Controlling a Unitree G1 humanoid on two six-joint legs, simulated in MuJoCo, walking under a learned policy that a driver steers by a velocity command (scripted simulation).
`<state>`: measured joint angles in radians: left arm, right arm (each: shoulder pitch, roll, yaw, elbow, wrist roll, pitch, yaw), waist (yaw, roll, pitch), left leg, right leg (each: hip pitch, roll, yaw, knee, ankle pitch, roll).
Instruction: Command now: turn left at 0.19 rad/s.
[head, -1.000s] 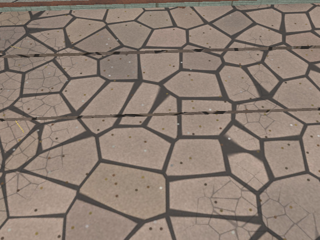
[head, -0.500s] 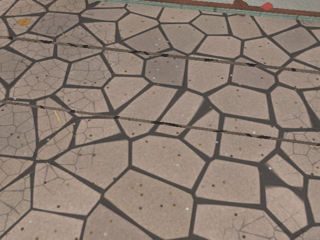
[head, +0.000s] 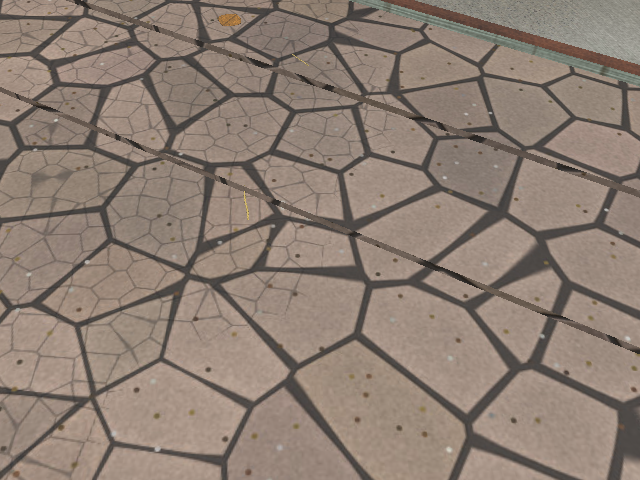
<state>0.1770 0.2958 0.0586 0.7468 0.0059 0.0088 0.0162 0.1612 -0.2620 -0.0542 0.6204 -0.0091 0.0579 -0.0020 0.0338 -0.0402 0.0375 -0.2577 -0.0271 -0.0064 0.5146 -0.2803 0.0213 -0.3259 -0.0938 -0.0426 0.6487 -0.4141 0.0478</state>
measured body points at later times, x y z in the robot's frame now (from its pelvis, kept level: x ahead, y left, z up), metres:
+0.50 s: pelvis +0.04 +0.01 +0.01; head +0.05 +0.00 +0.46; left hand +0.04 +0.29 -0.12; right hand +0.21 -0.25 -0.09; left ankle +0.06 +0.13 -0.69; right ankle -0.02 -0.13 -0.73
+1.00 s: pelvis +0.25 +0.06 +0.00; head +0.27 +0.06 +0.45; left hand +0.46 +0.28 -0.10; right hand +0.22 -0.21 -0.12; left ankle +0.14 +0.15 -0.73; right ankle +0.42 -0.11 -0.68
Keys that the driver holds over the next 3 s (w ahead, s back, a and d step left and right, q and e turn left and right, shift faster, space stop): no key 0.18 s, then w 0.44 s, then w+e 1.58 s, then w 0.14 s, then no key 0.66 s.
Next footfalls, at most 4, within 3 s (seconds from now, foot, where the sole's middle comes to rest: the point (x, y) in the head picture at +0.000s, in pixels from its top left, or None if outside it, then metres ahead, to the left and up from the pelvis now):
0.28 right None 0.02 -0.13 -0.77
0.62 left None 0.18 0.15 -0.77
1.14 right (372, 469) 0.50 -0.08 -0.77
1.62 left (331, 327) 0.83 0.01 -0.77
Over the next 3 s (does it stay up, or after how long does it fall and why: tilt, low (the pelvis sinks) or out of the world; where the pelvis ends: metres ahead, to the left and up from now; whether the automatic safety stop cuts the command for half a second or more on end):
stays up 1.02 -0.43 0.02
